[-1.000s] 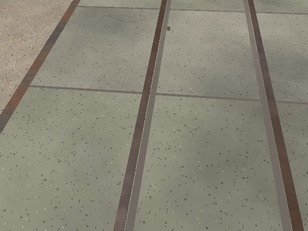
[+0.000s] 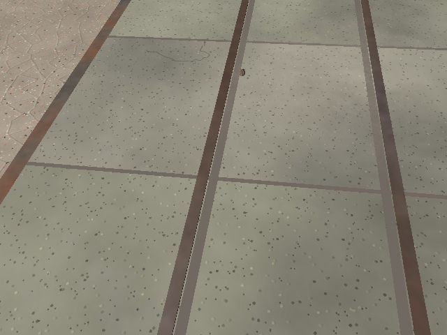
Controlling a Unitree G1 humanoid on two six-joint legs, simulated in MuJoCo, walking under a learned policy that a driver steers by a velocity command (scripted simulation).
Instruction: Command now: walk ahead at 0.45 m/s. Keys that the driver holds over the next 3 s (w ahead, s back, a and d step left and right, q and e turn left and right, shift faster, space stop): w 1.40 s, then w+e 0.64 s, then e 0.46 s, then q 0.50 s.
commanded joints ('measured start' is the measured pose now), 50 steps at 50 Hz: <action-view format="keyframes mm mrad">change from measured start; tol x32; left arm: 1 61 108 11 -26 5 -1 8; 18 212 8 -13 -44 -5 5 10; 38 -468 111 18 -279 -23 6 -12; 44 76 371 106 -145 -1 4 -13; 50 -189 140 33 -189 13 -6 -20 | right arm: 1 -58 -35 -10 -56 -11 0 6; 12 -408 -41 15 -208 0 -5 52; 18 220 -239 -58 -58 -34 6 32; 50 95 -90 -14 -66 -9 9 -4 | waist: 1 -10 -103 114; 12 25 -100 173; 18 -131 222 -417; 27 0 29 67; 40 -71 51 101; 45 89 -259 -358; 50 -37 -100 -17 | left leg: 1 -255 54 -21 -106 113 -10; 13 -53 -41 46 -617 253 36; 16 487 -70 50 -586 226 114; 18 1068 360 -743 -726 -29 337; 25 330 166 -237 -970 160 202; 38 544 181 -90 -925 249 129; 42 570 147 -39 -610 639 68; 45 -160 -86 -118 207 -316 -22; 50 -62 93 -85 56 -43 -1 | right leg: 1 129 -236 232 -239 299 -127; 11 194 -254 95 -270 410 -110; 16 152 -216 39 270 1005 -39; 18 -460 52 122 929 -273 30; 19 -561 -3 202 1024 -264 4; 39 -494 -105 39 132 270 5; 42 -139 -32 -18 94 213 -57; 44 550 -405 610 35 50 -283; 50 17 -263 303 -198 216 -175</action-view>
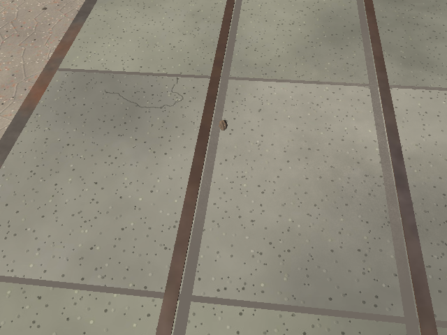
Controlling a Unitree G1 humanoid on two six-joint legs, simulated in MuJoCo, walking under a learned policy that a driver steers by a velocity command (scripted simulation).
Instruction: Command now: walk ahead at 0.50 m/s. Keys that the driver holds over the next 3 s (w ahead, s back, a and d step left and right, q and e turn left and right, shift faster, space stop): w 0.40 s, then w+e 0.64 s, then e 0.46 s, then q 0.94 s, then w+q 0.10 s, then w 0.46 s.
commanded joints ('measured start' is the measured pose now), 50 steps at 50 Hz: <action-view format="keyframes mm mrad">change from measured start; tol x32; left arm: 1 26 96 18 -30 4 -18 -3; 22 316 4 -14 49 -9 16 35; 44 -217 40 14 -166 -27 48 -25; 50 207 345 124 -98 -36 56 2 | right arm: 1 32 -54 -21 -47 -5 11 -7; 16 -380 -39 -6 -189 -4 -1 37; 22 180 -275 -94 -51 -25 -4 25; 50 108 -3 -8 -136 -51 10 -19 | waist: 1 -16 -102 -78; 17 56 -100 54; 22 -100 210 -391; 42 -77 -3 78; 50 54 -277 -279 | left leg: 1 -162 96 -50 -48 77 3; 17 -232 21 20 -666 329 8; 20 168 -64 90 -696 290 65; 23 856 349 -689 -860 17 264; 30 258 202 -88 -1045 266 132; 42 502 222 198 -1024 512 89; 47 572 240 259 -695 1144 48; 49 271 166 276 -199 845 -26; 50 -197 -52 179 158 -172 -85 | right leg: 1 189 -263 302 -286 104 -168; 15 375 -271 126 -296 177 -127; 20 385 -234 69 47 642 -63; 22 -250 12 38 726 -182 45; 24 -439 -43 206 905 -364 11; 43 -426 -125 30 201 144 -1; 48 64 38 -72 117 4 -112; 50 708 -301 659 8 -62 -352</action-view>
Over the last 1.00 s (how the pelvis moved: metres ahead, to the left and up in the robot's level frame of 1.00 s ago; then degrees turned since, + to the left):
0.59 -0.03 -0.01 0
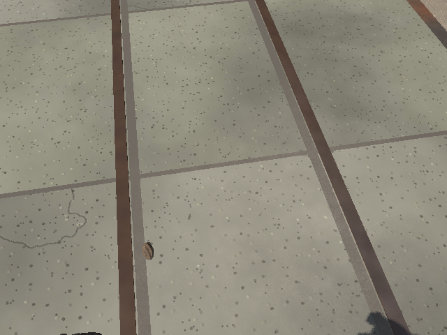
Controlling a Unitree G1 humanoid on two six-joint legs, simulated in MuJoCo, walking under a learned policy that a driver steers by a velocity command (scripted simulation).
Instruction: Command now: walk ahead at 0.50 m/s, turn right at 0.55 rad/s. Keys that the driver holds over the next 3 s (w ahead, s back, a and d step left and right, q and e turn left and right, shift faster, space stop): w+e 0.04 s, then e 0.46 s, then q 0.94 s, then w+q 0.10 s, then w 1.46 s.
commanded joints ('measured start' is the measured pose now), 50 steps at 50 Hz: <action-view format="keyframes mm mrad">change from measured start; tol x32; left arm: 1 391 273 77 6 13 -8 22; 50 108 206 45 -114 17 63 104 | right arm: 1 -48 -87 7 -158 21 -92 29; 50 -164 -102 -14 -347 24 73 62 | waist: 1 142 -146 -420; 20 -9 -110 -157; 23 70 297 -427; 50 51 -171 -125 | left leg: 1 -781 -124 -316 751 -94 23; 19 -416 -118 -323 -234 463 6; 22 134 322 -712 -241 1277 283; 26 -91 223 -607 -338 624 280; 38 -524 -58 -352 -234 107 78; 43 -617 -80 -282 328 -34 4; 50 -450 -84 -168 21 125 3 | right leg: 1 966 -358 922 -323 -147 -324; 10 236 -122 269 -311 689 -133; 19 345 -99 456 -106 314 -19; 21 226 12 383 167 95 60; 22 -3 156 276 420 -576 126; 25 -170 11 208 700 -436 206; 39 318 -269 343 -299 -136 -34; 50 407 -311 157 -177 395 -40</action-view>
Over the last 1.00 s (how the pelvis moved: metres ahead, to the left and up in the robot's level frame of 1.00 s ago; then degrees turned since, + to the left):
0.56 0.00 -0.02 -16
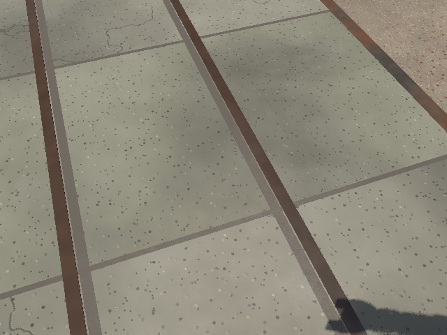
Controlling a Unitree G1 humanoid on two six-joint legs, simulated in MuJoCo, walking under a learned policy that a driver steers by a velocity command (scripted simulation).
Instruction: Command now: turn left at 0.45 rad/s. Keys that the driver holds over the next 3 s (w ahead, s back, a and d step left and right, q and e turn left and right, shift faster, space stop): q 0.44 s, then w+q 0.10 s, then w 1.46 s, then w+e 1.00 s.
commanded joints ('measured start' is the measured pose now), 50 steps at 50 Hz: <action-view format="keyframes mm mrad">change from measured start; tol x32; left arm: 1 -17 188 54 -50 -20 -3 5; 50 163 158 4 -49 -34 -129 -46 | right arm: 1 -14 -58 -13 -98 3 -8 20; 43 -163 -41 12 -205 6 -103 18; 50 278 -190 -36 -103 -15 -112 8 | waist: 1 1 -173 -108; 4 6 291 -149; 29 37 -227 -27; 50 -122 219 -188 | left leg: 1 64 -26 61 -200 119 26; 5 454 400 -610 -444 974 427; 26 82 47 -535 -447 -116 205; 33 -353 -37 -179 279 104 22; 47 383 -20 -8 -360 233 113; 50 693 368 -743 -583 -139 333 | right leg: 1 119 -220 119 -42 520 -189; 5 -425 82 94 670 -431 52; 26 80 104 126 -130 62 -27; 29 182 -326 741 -345 -409 -292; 44 67 -180 250 -332 21 -214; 47 -25 -116 160 -78 247 -150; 50 -592 39 151 710 -221 -45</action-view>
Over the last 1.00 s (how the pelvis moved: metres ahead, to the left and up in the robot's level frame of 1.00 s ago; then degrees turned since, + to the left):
0.26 0.00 0.02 -12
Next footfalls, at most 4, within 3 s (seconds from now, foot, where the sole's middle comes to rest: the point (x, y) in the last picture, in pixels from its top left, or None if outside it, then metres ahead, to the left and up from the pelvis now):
0.06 left None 0.05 0.12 -0.77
0.54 right None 0.10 -0.10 -0.77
0.94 left None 0.13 0.23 -0.77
1.46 right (174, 308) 0.54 0.18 -0.77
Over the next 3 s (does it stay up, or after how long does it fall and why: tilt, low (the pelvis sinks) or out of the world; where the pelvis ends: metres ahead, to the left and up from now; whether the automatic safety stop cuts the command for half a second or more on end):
stays up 1.14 0.49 0.00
